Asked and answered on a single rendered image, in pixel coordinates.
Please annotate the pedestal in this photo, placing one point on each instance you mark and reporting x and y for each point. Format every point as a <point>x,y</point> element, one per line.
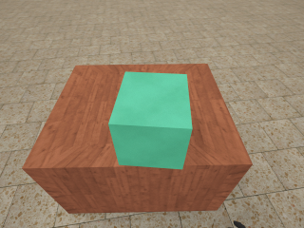
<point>75,162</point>

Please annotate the carton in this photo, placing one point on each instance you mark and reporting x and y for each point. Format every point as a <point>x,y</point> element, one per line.
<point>151,123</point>

